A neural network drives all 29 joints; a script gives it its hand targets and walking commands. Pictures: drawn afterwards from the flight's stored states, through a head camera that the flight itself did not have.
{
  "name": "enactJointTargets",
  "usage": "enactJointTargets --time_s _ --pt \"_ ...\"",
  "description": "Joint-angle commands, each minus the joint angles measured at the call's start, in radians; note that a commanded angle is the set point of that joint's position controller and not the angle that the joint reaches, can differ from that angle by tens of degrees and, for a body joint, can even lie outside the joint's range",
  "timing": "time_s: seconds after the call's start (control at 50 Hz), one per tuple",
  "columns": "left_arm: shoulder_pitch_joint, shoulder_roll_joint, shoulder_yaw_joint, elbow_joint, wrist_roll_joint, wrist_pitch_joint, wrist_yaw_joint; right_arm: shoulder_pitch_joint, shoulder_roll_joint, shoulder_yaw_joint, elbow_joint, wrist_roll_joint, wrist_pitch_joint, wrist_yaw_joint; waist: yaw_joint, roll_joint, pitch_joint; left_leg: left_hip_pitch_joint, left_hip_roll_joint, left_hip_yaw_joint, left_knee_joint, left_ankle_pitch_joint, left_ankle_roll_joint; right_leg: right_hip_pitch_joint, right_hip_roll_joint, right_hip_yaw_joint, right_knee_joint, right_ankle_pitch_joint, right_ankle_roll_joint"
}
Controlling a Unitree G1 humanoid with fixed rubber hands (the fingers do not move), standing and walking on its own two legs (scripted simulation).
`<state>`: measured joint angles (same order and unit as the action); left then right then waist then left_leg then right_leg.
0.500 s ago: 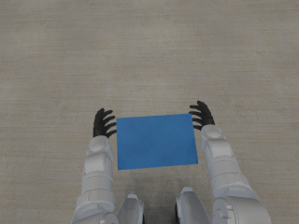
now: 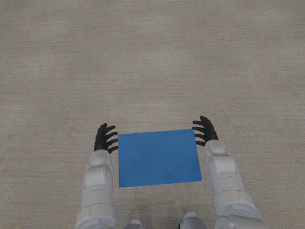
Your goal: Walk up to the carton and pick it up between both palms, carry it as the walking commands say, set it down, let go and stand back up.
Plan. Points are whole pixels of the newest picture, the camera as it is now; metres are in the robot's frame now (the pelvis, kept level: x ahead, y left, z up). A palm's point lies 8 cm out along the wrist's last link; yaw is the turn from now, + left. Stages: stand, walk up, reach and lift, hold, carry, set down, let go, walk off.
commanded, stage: reach and lift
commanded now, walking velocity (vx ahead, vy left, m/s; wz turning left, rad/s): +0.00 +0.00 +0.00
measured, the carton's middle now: (157, 159) +0.34 +0.01 -0.11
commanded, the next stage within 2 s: none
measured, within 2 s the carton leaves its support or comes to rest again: neither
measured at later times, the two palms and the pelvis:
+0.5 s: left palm (92, 148) +0.32 +0.16 +0.05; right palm (218, 136) +0.34 -0.14 +0.04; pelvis +0.01 -0.01 +0.05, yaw +0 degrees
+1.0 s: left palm (77, 142) +0.31 +0.17 +0.10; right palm (221, 131) +0.33 -0.13 +0.10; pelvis +0.02 +0.01 +0.06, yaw +0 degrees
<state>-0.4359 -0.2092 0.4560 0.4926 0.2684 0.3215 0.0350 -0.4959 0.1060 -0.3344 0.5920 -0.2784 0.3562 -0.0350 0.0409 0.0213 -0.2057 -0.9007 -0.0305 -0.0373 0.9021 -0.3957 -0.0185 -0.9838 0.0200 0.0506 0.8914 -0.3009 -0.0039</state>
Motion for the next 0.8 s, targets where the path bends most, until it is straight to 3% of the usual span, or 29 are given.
enactJointTargets --time_s 0.0,0.4,0.78 --pt "-0.473 -0.956 -0.586 0.133 -0.13 0.038 -0.292 -0.477 0.984 0.542 0.03 0.152 -0.019 0.294 -0.001 -0.051 -0.477 0.163 -0.092 -0.002 -0.151 0.252 0.01 0.505 0.09 0.016 -0.11 0.225 -0.016" --pt "-0.412 -0.912 -0.583 0.083 -0.132 0.106 -0.3 -0.389 0.988 0.535 -0.03 0.156 0.065 0.29 0.02 -0.047 -0.281 0.427 -0.07 -0.008 -0.366 0.281 0.022 0.79 0.072 0.041 -0.345 0.25 -0.012" --pt "-0.358 -0.932 -0.659 -0.059 -0.191 0.239 -0.281 -0.316 0.96 0.602 -0.182 0.199 0.197 0.303 -0.004 -0.001 -0.111 0.67 -0.058 -0.024 -0.532 0.333 0.005 0.998 0.07 0.018 -0.49 0.294 -0.026"
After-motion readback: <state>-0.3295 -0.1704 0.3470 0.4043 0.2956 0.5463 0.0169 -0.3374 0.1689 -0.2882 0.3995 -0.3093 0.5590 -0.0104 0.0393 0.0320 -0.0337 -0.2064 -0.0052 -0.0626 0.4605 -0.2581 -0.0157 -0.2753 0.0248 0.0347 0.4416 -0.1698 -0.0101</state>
